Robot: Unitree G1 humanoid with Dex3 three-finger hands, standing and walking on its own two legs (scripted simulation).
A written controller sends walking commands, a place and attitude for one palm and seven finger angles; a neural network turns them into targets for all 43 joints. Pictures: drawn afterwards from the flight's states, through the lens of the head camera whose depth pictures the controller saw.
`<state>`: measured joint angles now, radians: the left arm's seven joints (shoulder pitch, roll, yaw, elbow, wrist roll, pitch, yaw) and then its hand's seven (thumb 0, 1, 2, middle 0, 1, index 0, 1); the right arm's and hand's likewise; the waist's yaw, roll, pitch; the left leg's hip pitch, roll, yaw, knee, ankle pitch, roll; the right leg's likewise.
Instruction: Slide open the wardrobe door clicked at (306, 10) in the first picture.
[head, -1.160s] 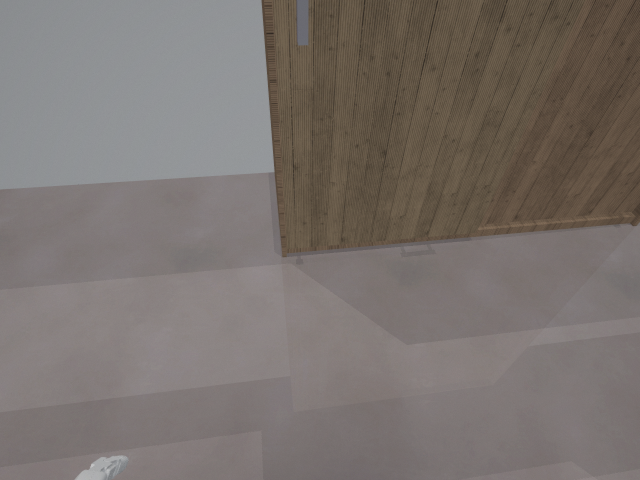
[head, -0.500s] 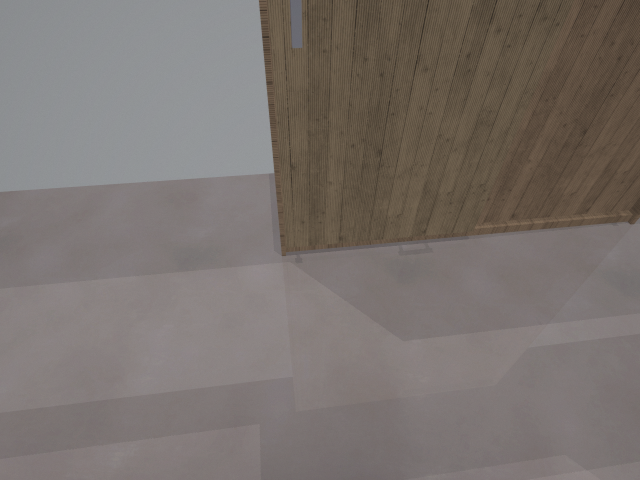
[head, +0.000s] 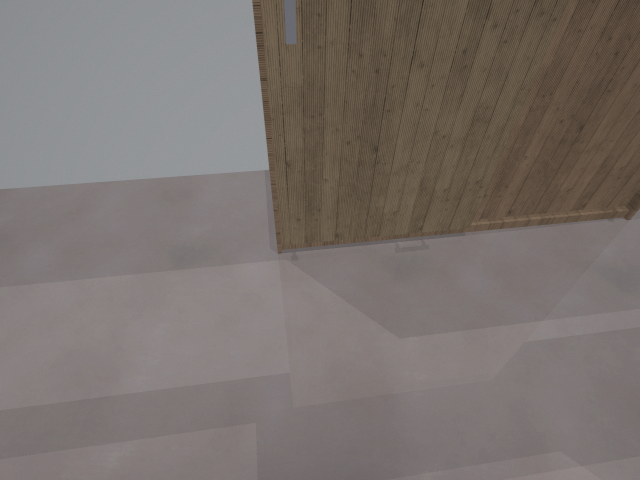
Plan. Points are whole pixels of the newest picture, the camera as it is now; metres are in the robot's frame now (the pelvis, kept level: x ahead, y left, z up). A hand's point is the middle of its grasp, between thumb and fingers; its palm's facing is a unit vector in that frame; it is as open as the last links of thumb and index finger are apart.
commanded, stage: look at it before walking up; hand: left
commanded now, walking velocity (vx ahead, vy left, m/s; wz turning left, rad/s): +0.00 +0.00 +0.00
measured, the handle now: out of the picture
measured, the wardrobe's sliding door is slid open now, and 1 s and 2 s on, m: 0.00 0.00 0.00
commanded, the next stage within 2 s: walk to a spot facing it in 0.38 s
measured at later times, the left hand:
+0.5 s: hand out of the picture +0.09 +0.25 -0.15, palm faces -0.02 -0.94 -0.34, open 7.4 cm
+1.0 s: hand out of the picture +0.11 +0.14 -0.17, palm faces -0.13 -0.97 -0.22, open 7.4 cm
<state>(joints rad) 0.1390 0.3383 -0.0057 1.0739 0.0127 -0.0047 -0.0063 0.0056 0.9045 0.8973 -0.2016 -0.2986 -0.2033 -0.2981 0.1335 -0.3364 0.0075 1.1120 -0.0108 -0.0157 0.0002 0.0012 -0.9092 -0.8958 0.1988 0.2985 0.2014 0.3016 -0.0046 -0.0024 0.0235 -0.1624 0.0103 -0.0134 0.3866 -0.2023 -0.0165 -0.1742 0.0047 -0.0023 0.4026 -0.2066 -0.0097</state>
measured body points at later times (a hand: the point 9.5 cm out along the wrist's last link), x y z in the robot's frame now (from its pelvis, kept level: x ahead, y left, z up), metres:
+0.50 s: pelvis +0.01 +0.00 +0.00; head +0.01 +0.00 +0.45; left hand +0.09 +0.30 -0.13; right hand +0.10 -0.29 -0.13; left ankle +0.00 +0.13 -0.74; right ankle +0.01 -0.11 -0.74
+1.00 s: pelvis +0.10 -0.05 -0.01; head +0.11 -0.07 +0.44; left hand +0.11 +0.19 -0.15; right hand +0.07 -0.30 -0.17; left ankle +0.09 +0.10 -0.66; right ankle +0.05 -0.11 -0.74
